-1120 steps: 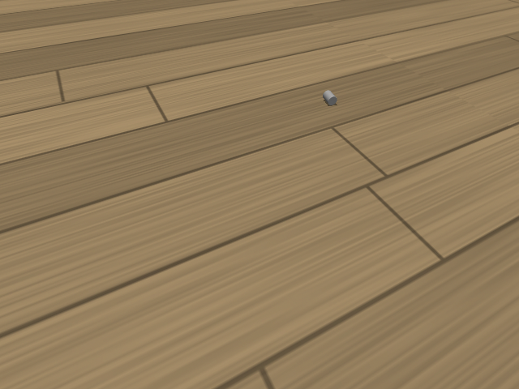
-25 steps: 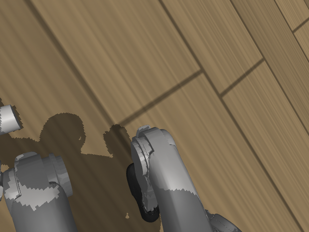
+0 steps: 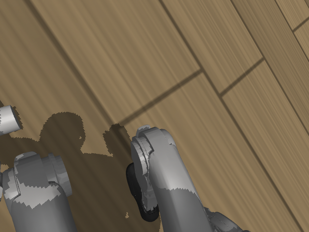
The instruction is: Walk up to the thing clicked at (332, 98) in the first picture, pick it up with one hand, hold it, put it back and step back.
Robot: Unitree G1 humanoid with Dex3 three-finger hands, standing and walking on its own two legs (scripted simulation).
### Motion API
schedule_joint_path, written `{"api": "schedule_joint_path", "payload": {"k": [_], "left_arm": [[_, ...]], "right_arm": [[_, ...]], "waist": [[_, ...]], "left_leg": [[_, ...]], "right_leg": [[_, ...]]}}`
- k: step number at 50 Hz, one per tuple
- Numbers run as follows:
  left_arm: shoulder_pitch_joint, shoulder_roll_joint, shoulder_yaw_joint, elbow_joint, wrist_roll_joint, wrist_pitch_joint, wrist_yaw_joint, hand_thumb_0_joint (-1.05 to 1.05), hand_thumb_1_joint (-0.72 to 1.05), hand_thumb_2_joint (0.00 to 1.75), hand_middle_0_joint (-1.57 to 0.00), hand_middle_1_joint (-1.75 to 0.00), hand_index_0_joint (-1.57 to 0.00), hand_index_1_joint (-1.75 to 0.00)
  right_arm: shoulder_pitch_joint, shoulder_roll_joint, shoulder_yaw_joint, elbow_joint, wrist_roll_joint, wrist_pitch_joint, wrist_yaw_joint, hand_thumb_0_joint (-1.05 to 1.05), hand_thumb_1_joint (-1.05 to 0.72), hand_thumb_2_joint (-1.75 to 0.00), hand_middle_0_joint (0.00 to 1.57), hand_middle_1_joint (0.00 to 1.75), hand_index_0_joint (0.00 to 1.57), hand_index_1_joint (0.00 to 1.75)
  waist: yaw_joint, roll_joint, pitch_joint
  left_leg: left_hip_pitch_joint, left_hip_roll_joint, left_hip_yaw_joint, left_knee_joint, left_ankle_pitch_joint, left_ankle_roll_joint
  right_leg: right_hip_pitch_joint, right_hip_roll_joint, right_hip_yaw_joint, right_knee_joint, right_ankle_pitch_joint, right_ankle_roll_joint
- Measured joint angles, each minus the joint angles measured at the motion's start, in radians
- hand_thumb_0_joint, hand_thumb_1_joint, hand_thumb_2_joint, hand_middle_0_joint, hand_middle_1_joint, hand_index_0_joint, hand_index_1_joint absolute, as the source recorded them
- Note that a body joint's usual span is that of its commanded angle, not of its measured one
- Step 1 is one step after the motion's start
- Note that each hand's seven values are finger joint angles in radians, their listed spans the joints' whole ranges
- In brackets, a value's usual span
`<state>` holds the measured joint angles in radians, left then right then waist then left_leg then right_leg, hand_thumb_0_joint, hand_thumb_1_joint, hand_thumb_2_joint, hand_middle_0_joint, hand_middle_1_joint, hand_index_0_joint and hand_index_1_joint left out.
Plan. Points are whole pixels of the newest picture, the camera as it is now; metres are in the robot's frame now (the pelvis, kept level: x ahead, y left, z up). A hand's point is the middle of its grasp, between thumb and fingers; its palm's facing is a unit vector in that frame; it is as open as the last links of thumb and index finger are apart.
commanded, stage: close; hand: left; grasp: from above
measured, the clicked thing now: out of the picture +0.41 +0.27 -0.27
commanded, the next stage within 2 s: settle in 0.16 s
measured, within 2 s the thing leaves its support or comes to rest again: leaves its support in 0.56 s
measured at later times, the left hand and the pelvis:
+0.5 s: hand out of the picture +0.39 +0.29 -0.24, palm faces -0.43 -0.17 -0.89, open 9.7 cm; pelvis +0.00 +0.00 +0.00, yaw +0 degrees
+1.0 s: hand out of the picture +0.39 +0.29 -0.15, palm faces -0.41 -0.15 -0.90, open 9.6 cm; pelvis +0.00 -0.01 +0.02, yaw +5 degrees
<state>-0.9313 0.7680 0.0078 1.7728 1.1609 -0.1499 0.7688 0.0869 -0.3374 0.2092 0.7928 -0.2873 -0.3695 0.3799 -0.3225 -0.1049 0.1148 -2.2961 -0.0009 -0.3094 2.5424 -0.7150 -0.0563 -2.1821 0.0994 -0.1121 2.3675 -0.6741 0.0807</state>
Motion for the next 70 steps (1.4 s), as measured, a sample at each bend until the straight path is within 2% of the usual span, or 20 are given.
{"api": "schedule_joint_path", "payload": {"k": [12, 22, 28, 34, 38, 42, 48, 52, 63, 67, 70], "left_arm": [[0.004, -0.006, -0.008, -0.008, -0.010, -0.002, -0.009, -0.01, 0.16, 0.26, -0.71, -0.46, -0.71, -0.42], [0.007, -0.013, 0.001, -0.018, -0.012, 0.002, -0.022, 0.00, 0.13, 0.24, -0.77, -0.43, -0.77, -0.38], [0.035, -0.046, 0.014, -0.065, -0.004, 0.008, -0.037, 0.00, 0.10, 0.24, -0.81, -0.41, -0.81, -0.36], [0.074, -0.101, 0.039, -0.137, 0.007, 0.035, -0.041, 0.00, 0.08, 0.24, -0.83, -0.39, -0.83, -0.34], [0.092, -0.140, 0.049, -0.192, -0.013, 0.069, -0.071, 0.00, 0.08, 0.24, -0.84, -0.39, -0.84, -0.34], [0.096, -0.190, 0.022, -0.229, -0.034, 0.102, -0.120, 0.00, 0.08, 0.23, -0.84, -0.37, -0.84, -0.32], [0.085, -0.232, 0.004, -0.252, -0.045, 0.111, -0.221, -0.01, 0.09, 0.21, -0.85, -0.35, -0.85, -0.30], [0.077, -0.246, -0.001, -0.275, -0.034, 0.091, -0.265, -0.01, 0.09, 0.22, -0.86, -0.34, -0.85, -0.30], [0.075, -0.258, 0.001, -0.341, -0.005, 0.072, -0.305, -0.01, 0.06, 0.24, -0.89, -0.30, -0.88, -0.27], [0.080, -0.258, -0.003, -0.365, -0.013, 0.079, -0.323, -0.01, 0.05, 0.24, -0.91, -0.27, -0.90, -0.24], [0.096, -0.266, -0.006, -0.405, -0.038, 0.091, -0.348, -0.01, 0.06, 0.22, -0.91, -0.26, -0.90, -0.23]], "right_arm": [[0.004, 0.001, -0.001, -0.001, 0.001, 0.005, -0.002, 0.01, -0.90, -0.91, 0.20, 0.30, 0.19, 0.30], [0.006, 0.004, -0.007, 0.002, 0.004, 0.008, -0.005, 0.01, -0.91, -0.91, 0.20, 0.30, 0.19, 0.30], [0.019, 0.014, -0.027, 0.018, 0.015, 0.018, -0.006, 0.01, -0.92, -0.91, 0.20, 0.30, 0.19, 0.30], [0.033, 0.025, -0.073, 0.033, 0.036, 0.048, -0.001, 0.01, -0.92, -0.91, 0.20, 0.30, 0.19, 0.30], [0.038, 0.033, -0.112, 0.035, 0.060, 0.076, -0.007, 0.01, -0.92, -0.91, 0.20, 0.30, 0.20, 0.30], [0.044, 0.036, -0.147, 0.040, 0.094, 0.117, -0.025, 0.01, -0.92, -0.91, 0.20, 0.30, 0.20, 0.30], [0.043, 0.033, -0.181, 0.038, 0.121, 0.163, -0.066, 0.01, -0.92, -0.91, 0.20, 0.30, 0.19, 0.30], [0.050, 0.032, -0.190, 0.033, 0.133, 0.189, -0.100, 0.01, -0.92, -0.91, 0.20, 0.30, 0.19, 0.30], [0.066, 0.046, -0.205, 0.020, 0.149, 0.249, -0.182, 0.01, -0.91, -0.91, 0.20, 0.30, 0.20, 0.30], [0.070, 0.049, -0.211, 0.013, 0.156, 0.266, -0.203, 0.01, -0.91, -0.91, 0.20, 0.30, 0.20, 0.30], [0.074, 0.051, -0.218, 0.007, 0.164, 0.280, -0.216, 0.01, -0.91, -0.91, 0.20, 0.30, 0.20, 0.30]], "waist": [[0.002, 0.004, -0.002], [0.003, 0.006, -0.007], [0.019, 0.018, -0.031], [0.041, 0.053, -0.089], [0.058, 0.082, -0.131], [0.083, 0.111, -0.189], [0.109, 0.136, -0.222], [0.124, 0.139, -0.229], [0.148, 0.134, -0.240], [0.154, 0.135, -0.245], [0.161, 0.139, -0.250]], "left_leg": [[0.001, 0.000, -0.001, -0.006, 0.001, -0.004], [0.002, -0.002, 0.000, -0.009, 0.000, -0.007], [-0.003, -0.002, 0.008, -0.016, 0.000, -0.006], [-0.014, 0.000, 0.029, -0.027, 0.001, -0.001], [-0.019, 0.004, 0.051, -0.045, 0.007, 0.005], [-0.022, 0.011, 0.082, -0.075, 0.014, 0.013], [-0.010, 0.013, 0.116, -0.112, 0.033, 0.018], [0.000, 0.009, 0.129, -0.133, 0.043, 0.015], [0.031, 0.005, 0.145, -0.187, 0.050, 0.003], [0.047, 0.006, 0.148, -0.207, 0.049, 0.000], [0.062, 0.006, 0.149, -0.226, 0.048, -0.001]], "right_leg": [[-0.001, -0.003, -0.001, -0.003, 0.001, -0.002], [-0.002, -0.005, -0.001, -0.004, -0.001, 0.001], [-0.007, -0.009, 0.004, -0.005, -0.004, -0.007], [-0.022, -0.014, 0.018, -0.004, -0.009, -0.018], [-0.032, -0.017, 0.034, -0.010, -0.009, -0.018], [-0.044, -0.020, 0.057, -0.023, -0.007, -0.022], [-0.042, -0.027, 0.085, -0.037, 0.001, -0.015], [-0.039, -0.033, 0.095, -0.043, 0.004, -0.018], [-0.022, -0.047, 0.105, -0.072, 0.005, -0.017], [-0.009, -0.050, 0.105, -0.089, 0.003, -0.018], [0.006, -0.053, 0.105, -0.106, 0.001, -0.018]]}}
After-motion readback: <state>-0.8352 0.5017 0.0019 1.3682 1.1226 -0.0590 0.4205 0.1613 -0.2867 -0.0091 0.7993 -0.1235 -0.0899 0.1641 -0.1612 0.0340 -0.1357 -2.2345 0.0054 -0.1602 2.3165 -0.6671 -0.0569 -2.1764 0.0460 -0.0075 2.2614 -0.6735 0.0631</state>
